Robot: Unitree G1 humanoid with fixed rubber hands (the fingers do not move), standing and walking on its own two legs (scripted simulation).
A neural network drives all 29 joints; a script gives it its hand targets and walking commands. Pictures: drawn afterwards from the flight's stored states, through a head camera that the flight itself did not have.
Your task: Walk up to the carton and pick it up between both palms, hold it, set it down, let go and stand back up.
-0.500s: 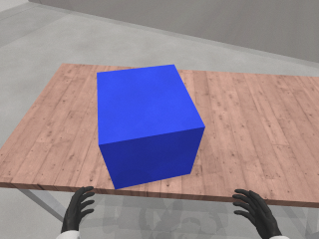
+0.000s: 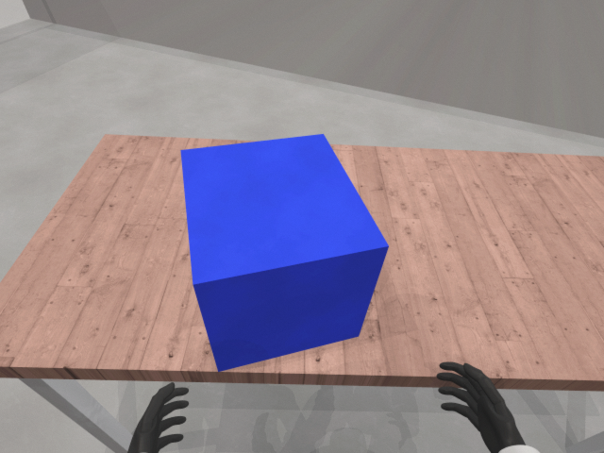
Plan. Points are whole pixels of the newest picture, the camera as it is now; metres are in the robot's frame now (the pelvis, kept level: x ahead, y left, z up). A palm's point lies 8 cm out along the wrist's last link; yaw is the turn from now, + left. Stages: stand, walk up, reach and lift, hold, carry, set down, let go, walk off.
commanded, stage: set down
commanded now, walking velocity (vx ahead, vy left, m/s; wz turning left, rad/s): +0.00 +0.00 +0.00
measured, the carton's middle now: (273, 247) +0.41 +0.08 +0.04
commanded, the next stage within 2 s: let go in 0.38 s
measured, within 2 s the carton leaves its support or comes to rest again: neither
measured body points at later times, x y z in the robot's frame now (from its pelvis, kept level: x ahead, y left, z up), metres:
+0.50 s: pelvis -0.03 +0.02 -0.01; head -0.03 +0.05 +0.44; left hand +0.16 +0.22 -0.11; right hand +0.19 -0.21 -0.03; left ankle +0.02 +0.13 -0.75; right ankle -0.04 -0.11 -0.75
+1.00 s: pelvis -0.02 +0.02 -0.01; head +0.00 +0.02 +0.44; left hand +0.15 +0.24 -0.11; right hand +0.10 -0.21 -0.12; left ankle +0.02 +0.13 -0.75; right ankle -0.04 -0.11 -0.75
